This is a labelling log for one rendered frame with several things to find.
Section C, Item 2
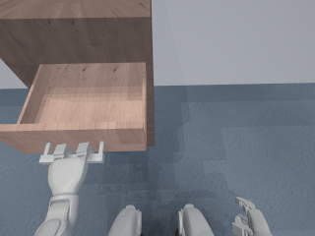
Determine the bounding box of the robot left thigh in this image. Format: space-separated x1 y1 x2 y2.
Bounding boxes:
106 207 142 236

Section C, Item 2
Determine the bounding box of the cabinet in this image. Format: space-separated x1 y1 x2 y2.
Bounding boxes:
0 0 156 147

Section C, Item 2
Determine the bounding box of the robot thigh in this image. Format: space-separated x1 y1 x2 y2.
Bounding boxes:
106 207 142 236
177 207 215 236

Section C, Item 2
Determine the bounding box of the left robot forearm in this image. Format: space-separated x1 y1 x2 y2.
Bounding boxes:
33 193 80 236

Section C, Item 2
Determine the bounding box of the right robot hand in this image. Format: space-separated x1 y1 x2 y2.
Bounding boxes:
231 197 271 236

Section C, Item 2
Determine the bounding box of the robot right thigh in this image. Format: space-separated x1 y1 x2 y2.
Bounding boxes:
177 207 215 236

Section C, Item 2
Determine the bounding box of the left robot hand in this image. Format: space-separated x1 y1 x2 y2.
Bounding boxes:
47 142 95 196

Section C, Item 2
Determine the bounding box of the handle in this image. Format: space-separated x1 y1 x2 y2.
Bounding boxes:
39 141 104 165

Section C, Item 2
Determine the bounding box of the drawer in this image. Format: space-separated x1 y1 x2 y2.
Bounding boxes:
0 62 147 154

